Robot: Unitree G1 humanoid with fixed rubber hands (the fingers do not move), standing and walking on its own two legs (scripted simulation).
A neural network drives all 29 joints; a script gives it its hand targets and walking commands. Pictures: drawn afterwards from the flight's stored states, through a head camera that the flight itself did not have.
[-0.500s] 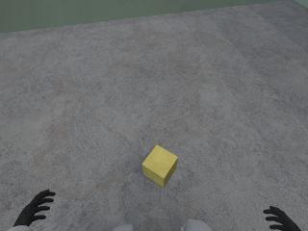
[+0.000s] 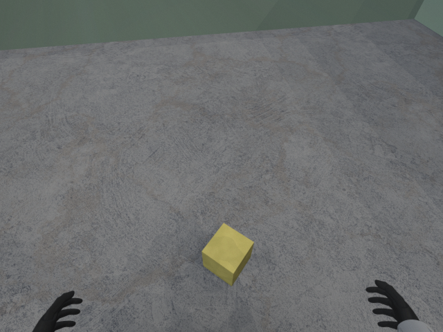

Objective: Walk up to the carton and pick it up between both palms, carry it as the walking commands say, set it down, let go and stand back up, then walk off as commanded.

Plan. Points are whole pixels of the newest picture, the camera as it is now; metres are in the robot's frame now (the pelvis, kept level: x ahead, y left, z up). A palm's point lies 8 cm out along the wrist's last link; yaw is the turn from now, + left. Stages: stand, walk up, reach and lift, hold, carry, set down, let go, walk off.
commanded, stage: walk up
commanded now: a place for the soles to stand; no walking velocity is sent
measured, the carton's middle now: (227, 254) +0.52 -0.02 -0.69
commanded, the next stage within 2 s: none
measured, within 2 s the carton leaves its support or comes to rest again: neither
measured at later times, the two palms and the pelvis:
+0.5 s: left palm out of the picture +0.19 +0.45 -0.07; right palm out of the picture +0.10 -0.21 -0.09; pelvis +0.04 +0.12 -0.03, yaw -12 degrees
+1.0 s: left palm out of the picture +0.40 +0.54 -0.08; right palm (272, 306) +0.18 -0.08 -0.09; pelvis +0.16 +0.27 -0.05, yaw -27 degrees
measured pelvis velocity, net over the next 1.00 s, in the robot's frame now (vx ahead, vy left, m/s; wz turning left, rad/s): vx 0.16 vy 0.27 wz -0.48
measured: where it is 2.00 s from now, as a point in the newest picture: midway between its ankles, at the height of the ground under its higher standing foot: outside the picture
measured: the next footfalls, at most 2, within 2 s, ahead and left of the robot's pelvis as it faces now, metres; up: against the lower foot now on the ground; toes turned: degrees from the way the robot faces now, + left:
left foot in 0.36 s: +0.15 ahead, +0.23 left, +0.00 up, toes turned -6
right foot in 0.58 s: +0.12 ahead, +0.01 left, +0.00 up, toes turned -17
